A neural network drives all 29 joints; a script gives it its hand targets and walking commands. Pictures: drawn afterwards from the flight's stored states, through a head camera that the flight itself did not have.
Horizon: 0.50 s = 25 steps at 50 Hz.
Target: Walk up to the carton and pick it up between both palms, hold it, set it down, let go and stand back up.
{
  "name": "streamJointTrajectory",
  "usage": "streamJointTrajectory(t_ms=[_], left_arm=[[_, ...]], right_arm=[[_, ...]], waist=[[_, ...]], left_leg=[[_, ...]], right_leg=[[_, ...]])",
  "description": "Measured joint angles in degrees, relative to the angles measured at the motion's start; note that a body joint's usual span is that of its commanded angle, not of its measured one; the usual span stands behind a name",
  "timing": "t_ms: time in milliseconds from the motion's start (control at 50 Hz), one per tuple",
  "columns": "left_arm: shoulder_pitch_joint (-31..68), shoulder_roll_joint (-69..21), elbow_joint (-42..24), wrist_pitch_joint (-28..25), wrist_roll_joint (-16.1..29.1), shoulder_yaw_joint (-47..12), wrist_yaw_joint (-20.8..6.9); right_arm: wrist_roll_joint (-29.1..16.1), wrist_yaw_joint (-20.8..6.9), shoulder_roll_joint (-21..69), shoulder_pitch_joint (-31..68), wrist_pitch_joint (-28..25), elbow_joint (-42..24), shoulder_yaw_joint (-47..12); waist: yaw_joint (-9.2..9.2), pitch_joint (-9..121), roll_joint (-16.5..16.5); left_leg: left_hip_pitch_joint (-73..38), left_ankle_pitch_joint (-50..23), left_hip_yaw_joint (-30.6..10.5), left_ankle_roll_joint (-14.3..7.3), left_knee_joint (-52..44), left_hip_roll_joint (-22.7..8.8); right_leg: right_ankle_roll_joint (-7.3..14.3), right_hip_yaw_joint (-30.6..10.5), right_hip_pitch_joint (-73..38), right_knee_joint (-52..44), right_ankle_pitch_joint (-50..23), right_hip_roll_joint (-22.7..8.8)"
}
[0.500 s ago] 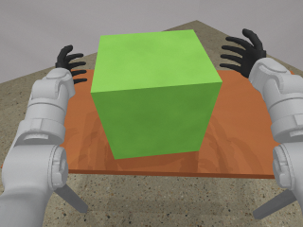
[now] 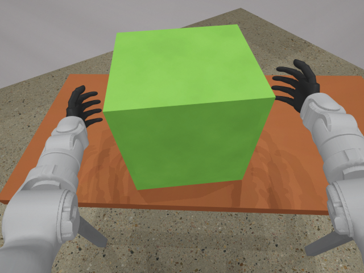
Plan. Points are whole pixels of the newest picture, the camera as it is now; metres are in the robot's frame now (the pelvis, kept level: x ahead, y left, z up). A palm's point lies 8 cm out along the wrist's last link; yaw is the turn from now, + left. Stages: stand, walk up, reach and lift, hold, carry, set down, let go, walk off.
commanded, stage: reach and lift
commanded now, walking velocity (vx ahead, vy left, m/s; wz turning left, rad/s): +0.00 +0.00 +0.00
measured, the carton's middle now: (184, 111) +0.49 +0.04 +0.07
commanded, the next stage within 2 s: none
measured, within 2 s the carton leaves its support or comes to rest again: neither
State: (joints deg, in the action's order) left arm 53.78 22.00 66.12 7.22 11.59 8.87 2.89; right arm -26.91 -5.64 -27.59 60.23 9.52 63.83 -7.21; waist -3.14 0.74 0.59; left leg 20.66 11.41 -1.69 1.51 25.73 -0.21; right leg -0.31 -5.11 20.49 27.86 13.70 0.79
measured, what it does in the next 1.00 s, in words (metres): stands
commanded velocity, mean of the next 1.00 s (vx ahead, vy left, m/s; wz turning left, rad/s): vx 0.00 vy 0.00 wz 0.00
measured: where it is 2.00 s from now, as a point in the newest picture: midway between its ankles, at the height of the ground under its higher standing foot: outside the picture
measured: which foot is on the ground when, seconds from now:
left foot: down 0.00-1.00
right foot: down 0.00-1.00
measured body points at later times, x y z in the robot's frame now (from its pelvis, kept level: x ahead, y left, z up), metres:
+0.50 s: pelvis +0.02 +0.00 +0.00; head +0.10 -0.02 +0.44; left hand +0.45 +0.27 +0.08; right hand +0.51 -0.20 +0.11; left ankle +0.01 +0.13 -0.74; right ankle +0.00 -0.13 -0.74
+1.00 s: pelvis +0.01 +0.00 +0.00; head +0.08 -0.01 +0.44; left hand +0.44 +0.24 +0.08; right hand +0.50 -0.16 +0.12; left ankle +0.01 +0.13 -0.74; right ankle +0.00 -0.13 -0.74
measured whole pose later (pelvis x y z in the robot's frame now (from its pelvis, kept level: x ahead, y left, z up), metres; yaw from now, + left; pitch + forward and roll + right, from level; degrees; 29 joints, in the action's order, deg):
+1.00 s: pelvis +0.01 +0.00 +0.00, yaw +0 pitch +16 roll +1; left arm 51.4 15.4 67.3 -4.9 14.0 4.7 4.0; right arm -24.6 -3.6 -21.0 57.7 -3.4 65.2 -13.0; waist -4.6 8.8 -0.3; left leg 31.1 10.5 -1.0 1.7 25.7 -0.6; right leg -0.5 -5.1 31.0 27.9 12.7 0.9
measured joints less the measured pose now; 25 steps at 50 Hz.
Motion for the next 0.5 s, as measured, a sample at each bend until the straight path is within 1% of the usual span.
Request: streamJointTrajectory(t_ms=[80,140,220,340,500], left_arm=[[-2.6,0.0,0.4,-5.2,0.3,-1.0,0.0],[-2.8,0.0,2.1,-8.6,1.2,-2.0,0.0],[-2.6,0.0,2.7,-11.2,2.2,-3.4,0.0],[-2.4,-0.2,2.8,-12.1,2.4,-4.2,0.0],[-2.5,-1.7,1.3,-12.1,2.4,-4.2,0.0]], right_arm=[[-0.3,-0.1,0.0,-2.0,-4.7,0.0,-0.5],[-1.1,-0.1,0.0,-2.4,-7.6,0.3,-1.4],[-2.7,-0.1,0.0,-2.4,-10.1,0.3,-3.0],[-4.5,-0.1,0.3,-2.5,-11.7,1.2,-5.7],[-4.4,0.4,1.4,-2.5,-13.7,1.2,-5.8]], waist=[[-0.21,1.7,0.0],[-0.50,4.8,0.0],[-0.91,7.2,0.0],[-1.09,7.0,0.0],[-1.40,7.1,0.0]], left_leg=[[2.9,-0.2,0.0,0.0,0.0,0.0],[6.5,-0.5,0.0,0.0,0.0,0.0],[9.4,-0.5,0.0,0.0,0.0,0.0],[10.4,-0.5,0.1,0.1,0.0,-0.1],[10.5,-0.5,0.4,0.2,0.0,-0.3]], right_leg=[[0.0,0.0,2.9,0.0,-0.2,0.0],[0.0,0.0,6.5,0.0,-0.4,0.0],[-0.1,0.0,9.4,0.0,-0.5,0.0],[-0.1,0.0,10.4,0.0,-0.3,0.0],[-0.1,0.0,10.5,0.0,-0.3,0.1]])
